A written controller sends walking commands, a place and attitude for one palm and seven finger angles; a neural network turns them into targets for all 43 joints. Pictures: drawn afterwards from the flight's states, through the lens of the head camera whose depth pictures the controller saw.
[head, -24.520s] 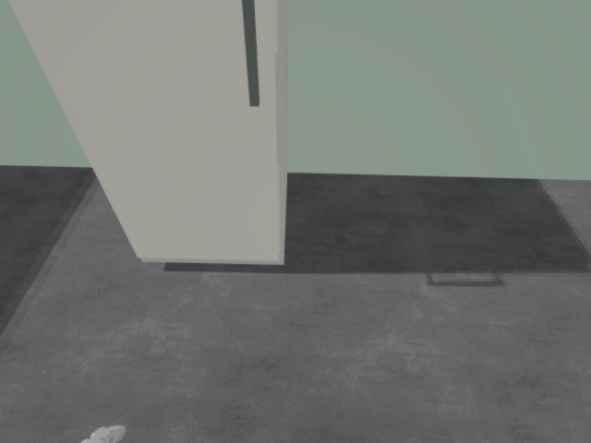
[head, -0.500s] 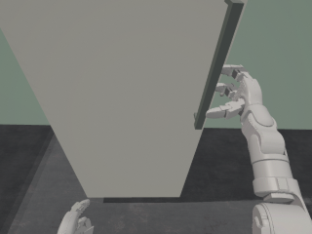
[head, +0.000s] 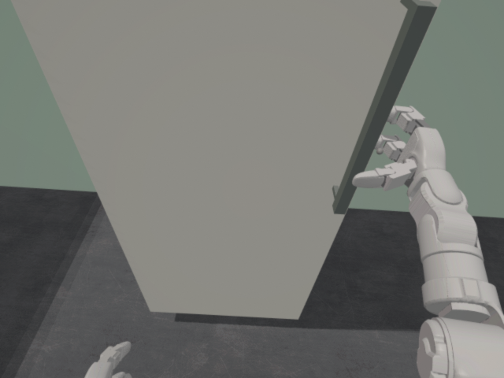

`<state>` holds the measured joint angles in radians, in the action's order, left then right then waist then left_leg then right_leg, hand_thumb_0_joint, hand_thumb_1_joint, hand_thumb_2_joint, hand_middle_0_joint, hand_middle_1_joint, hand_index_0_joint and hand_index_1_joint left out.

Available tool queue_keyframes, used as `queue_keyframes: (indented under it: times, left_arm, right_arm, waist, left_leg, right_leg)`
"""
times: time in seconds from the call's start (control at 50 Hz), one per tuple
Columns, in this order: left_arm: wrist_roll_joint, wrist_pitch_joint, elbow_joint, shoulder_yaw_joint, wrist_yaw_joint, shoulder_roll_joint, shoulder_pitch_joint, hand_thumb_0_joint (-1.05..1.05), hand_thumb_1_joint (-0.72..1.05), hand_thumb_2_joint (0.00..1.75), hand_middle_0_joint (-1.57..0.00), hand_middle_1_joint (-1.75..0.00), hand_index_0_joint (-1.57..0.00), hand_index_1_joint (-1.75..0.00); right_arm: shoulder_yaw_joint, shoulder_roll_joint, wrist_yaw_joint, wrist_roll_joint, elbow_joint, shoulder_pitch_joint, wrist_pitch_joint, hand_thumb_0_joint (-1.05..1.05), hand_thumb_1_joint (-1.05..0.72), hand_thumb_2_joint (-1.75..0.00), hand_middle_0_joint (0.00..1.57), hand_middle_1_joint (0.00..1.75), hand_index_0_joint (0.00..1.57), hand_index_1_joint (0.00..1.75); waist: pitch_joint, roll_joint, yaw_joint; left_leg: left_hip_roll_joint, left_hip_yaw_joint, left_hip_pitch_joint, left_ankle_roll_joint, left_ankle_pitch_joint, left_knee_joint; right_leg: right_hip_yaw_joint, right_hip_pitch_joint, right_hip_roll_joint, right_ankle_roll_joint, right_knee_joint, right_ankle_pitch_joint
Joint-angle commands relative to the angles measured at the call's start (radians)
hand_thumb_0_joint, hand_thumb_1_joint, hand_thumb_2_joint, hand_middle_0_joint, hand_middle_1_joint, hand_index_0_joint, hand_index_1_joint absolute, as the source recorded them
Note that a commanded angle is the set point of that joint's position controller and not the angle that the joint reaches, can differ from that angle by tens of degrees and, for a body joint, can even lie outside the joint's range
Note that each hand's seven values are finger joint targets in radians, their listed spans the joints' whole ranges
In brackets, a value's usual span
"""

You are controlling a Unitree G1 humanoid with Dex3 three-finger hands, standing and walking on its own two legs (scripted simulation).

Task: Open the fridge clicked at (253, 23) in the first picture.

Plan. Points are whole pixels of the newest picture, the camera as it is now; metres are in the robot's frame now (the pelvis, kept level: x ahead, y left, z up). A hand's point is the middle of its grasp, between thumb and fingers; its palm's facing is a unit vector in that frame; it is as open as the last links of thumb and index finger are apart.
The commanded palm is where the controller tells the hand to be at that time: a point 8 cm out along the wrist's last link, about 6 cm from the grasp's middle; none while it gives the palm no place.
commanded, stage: slide the fingers in behind the handle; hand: right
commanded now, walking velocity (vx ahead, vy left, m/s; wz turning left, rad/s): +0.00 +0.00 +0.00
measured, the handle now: (366, 127) +0.46 -0.13 +0.21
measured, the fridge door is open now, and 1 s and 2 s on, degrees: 0 0 0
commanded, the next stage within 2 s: grip the handle and tug to test in 1.62 s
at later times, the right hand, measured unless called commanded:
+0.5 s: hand (373, 155) +0.40 -0.13 +0.20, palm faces -0.05 +1.00 +0.02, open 14.0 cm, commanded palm +0.38 -0.19 +0.19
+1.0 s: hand (359, 155) +0.40 -0.11 +0.19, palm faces -0.04 +1.00 +0.02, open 14.0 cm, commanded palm +0.38 -0.17 +0.19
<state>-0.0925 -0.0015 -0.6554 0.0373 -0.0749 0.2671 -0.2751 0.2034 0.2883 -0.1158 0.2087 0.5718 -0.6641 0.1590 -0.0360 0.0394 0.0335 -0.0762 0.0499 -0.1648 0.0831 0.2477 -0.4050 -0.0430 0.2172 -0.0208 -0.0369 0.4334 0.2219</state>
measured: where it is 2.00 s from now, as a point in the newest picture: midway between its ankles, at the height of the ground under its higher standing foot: outside the picture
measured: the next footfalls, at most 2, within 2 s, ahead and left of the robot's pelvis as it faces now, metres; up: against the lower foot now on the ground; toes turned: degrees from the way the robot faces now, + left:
none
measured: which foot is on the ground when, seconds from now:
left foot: down 0.00-1.00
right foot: down 0.00-1.00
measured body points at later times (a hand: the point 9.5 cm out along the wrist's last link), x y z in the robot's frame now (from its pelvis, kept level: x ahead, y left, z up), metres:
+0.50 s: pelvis +0.00 -0.01 +0.00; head -0.02 +0.01 +0.45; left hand +0.17 +0.22 -0.09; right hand +0.40 -0.18 +0.20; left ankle -0.02 +0.06 -0.74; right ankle +0.00 -0.10 -0.74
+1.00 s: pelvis +0.00 -0.01 +0.00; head -0.02 +0.00 +0.45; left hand +0.14 +0.23 -0.10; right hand +0.40 -0.17 +0.19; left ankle -0.02 +0.06 -0.74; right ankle +0.00 -0.10 -0.74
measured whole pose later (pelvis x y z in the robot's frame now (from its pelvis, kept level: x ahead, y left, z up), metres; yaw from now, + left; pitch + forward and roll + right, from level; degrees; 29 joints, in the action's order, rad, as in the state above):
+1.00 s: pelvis +0.00 -0.01 +0.00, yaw +0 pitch -1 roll +0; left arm -0.07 0.02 -0.65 0.04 -0.07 0.24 -0.24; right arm 0.09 0.16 0.01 0.19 0.40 -0.61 0.23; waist -0.02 0.04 0.02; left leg -0.06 0.05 -0.12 0.07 0.24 -0.38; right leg -0.05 0.17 -0.04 -0.05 0.40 0.21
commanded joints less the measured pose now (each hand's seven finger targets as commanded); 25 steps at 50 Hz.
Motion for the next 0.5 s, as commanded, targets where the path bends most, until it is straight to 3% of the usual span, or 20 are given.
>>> queue_keyframes:
  times: [0.0, 0.04, 0.06, 0.1, 0.12, 0.16, 0.2, 0.22, 0.24, 0.3, 0.34, 0.42, 0.48]
  left_arm:
    - [0.004, -0.051, 0.165, -0.033, 0.000, 0.115, 0.105, 0.00, 0.90, 0.90, -0.20, -0.30, -0.20, -0.30]
    - [0.004, -0.052, 0.173, -0.033, 0.002, 0.112, 0.112, 0.00, 0.90, 0.90, -0.20, -0.30, -0.20, -0.30]
    - [0.003, -0.048, 0.177, -0.037, 0.004, 0.116, 0.115, 0.00, 0.90, 0.90, -0.20, -0.30, -0.20, -0.30]
    - [0.000, -0.047, 0.181, -0.032, 0.004, 0.109, 0.130, 0.00, 0.90, 0.90, -0.20, -0.30, -0.20, -0.30]
    - [-0.002, -0.046, 0.177, -0.032, 0.003, 0.110, 0.130, 0.00, 0.90, 0.90, -0.20, -0.30, -0.20, -0.30]
    - [-0.002, -0.038, 0.174, -0.034, 0.000, 0.118, 0.132, 0.00, 0.90, 0.90, -0.20, -0.30, -0.20, -0.30]
    - [-0.001, -0.039, 0.181, -0.029, -0.001, 0.107, 0.146, 0.00, 0.90, 0.90, -0.20, -0.30, -0.20, -0.30]
    - [0.001, -0.041, 0.182, -0.027, -0.002, 0.105, 0.151, 0.00, 0.90, 0.90, -0.20, -0.30, -0.20, -0.30]
    - [0.001, -0.042, 0.180, -0.027, -0.003, 0.103, 0.152, 0.00, 0.90, 0.90, -0.20, -0.30, -0.20, -0.30]
    - [0.006, -0.044, 0.180, -0.024, -0.002, 0.097, 0.162, 0.00, 0.90, 0.90, -0.20, -0.30, -0.20, -0.30]
    - [0.007, -0.043, 0.169, -0.021, -0.002, 0.095, 0.162, 0.00, 0.90, 0.90, -0.20, -0.30, -0.20, -0.30]
    - [0.010, -0.026, 0.156, -0.017, -0.003, 0.100, 0.154, 0.00, 0.90, 0.90, -0.20, -0.30, -0.20, -0.30]
    - [0.014, -0.016, 0.163, -0.017, -0.002, 0.098, 0.160, 0.00, 0.90, 0.90, -0.20, -0.30, -0.20, -0.30]
  right_arm:
    - [0.077, 0.228, -0.001, 0.014, -0.279, -0.440, -0.069, 0.00, 0.50, -0.30, 0.30, 1.20, 0.30, 1.20]
    - [0.059, 0.197, -0.003, 0.015, -0.311, -0.413, -0.066, 0.00, 0.50, -0.30, 0.30, 1.20, 0.30, 1.20]
    - [0.072, 0.212, -0.002, 0.016, -0.315, -0.368, -0.064, 0.00, 0.50, -0.30, 0.30, 1.20, 0.30, 1.20]
    - [0.020, 0.153, -0.009, 0.017, -0.340, -0.379, -0.048, 0.00, 0.50, -0.30, 0.30, 1.20, 0.30, 1.20]
    - [0.020, 0.155, -0.009, 0.017, -0.331, -0.379, -0.036, 0.00, 0.50, -0.30, 0.30, 1.20, 0.30, 1.20]
    - [0.030, 0.173, -0.003, 0.016, -0.324, -0.368, -0.014, 0.00, 0.50, -0.30, 0.30, 1.20, 0.30, 1.20]
    - [0.016, 0.158, 0.006, 0.015, -0.382, -0.417, -0.004, 0.00, 0.50, -0.30, 0.30, 1.20, 0.30, 1.20]
    - [-0.017, 0.124, 0.007, 0.017, -0.410, -0.445, -0.005, 0.00, 0.50, -0.30, 0.30, 1.20, 0.30, 1.20]
    - [0.001, 0.143, 0.013, 0.017, -0.416, -0.443, -0.005, 0.00, 0.50, -0.30, 0.30, 1.20, 0.30, 1.20]
    - [-0.033, 0.102, 0.022, 0.019, -0.459, -0.458, -0.018, 0.00, 0.50, -0.30, 0.30, 1.20, 0.30, 1.20]
    - [-0.056, 0.070, 0.029, 0.017, -0.425, -0.450, -0.012, 0.00, 0.50, -0.30, 0.30, 1.20, 0.30, 1.20]
    - [-0.025, 0.086, 0.050, 0.010, -0.302, -0.402, 0.039, 0.00, 0.50, -0.30, 0.30, 1.20, 0.30, 1.20]
    - [-0.032, 0.080, 0.069, 0.000, -0.316, -0.437, 0.046, 0.00, 0.50, -0.30, 0.30, 1.20, 0.30, 1.20]
  waist:
    - [-0.296, -0.070, -0.033]
    - [-0.301, -0.069, -0.033]
    - [-0.297, -0.090, -0.041]
    - [-0.266, -0.061, -0.028]
    - [-0.251, -0.047, -0.023]
    - [-0.224, -0.083, -0.019]
    - [-0.243, -0.039, -0.016]
    - [-0.258, -0.024, -0.008]
    - [-0.275, -0.035, -0.012]
    - [-0.303, -0.026, -0.009]
    - [-0.274, -0.032, -0.004]
    - [-0.216, -0.095, -0.013]
    - [-0.222, -0.078, -0.016]
  left_leg:
    - [0.080, -0.089, 0.089, -0.076, -0.386, 0.036]
    - [0.079, -0.086, 0.088, -0.078, -0.426, 0.029]
    - [0.081, -0.086, 0.091, -0.084, -0.428, 0.028]
    - [0.078, -0.083, 0.057, -0.081, -0.415, 0.033]
    - [0.076, -0.082, 0.035, -0.080, -0.387, 0.038]
    - [0.076, -0.083, 0.017, -0.086, -0.345, 0.050]
    - [0.074, -0.080, 0.014, -0.075, -0.339, 0.047]
    - [0.073, -0.076, 0.012, -0.071, -0.343, 0.044]
    - [0.071, -0.074, 0.016, -0.068, -0.332, 0.044]
    - [0.068, -0.068, 0.022, -0.062, -0.345, 0.036]
    - [0.064, -0.060, 0.001, -0.059, -0.332, 0.037]
    - [0.067, -0.057, -0.011, -0.062, -0.271, 0.054]
    - [0.072, -0.059, 0.001, -0.059, -0.267, 0.054]
  right_leg:
    - [0.047, -0.114, 0.004, -0.038, -0.014, -0.214]
    - [0.045, -0.129, 0.005, -0.038, -0.009, -0.241]
    - [0.043, -0.125, 0.009, -0.038, -0.007, -0.241]
    - [0.043, -0.140, 0.008, -0.038, -0.006, -0.239]
    - [0.044, -0.142, 0.008, -0.036, -0.004, -0.223]
    - [0.046, -0.135, 0.012, -0.037, -0.004, -0.196]
    - [0.056, -0.155, 0.008, -0.036, -0.004, -0.209]
    - [0.058, -0.172, 0.008, -0.035, -0.004, -0.223]
    - [0.063, -0.180, 0.009, -0.032, -0.002, -0.224]
    - [0.071, -0.211, 0.010, -0.031, -0.001, -0.256]
    - [0.077, -0.210, 0.012, -0.026, -0.003, -0.256]
    - [0.079, -0.155, 0.011, -0.023, -0.020, -0.194]
    - [0.077, -0.155, 0.011, -0.025, -0.027, -0.200]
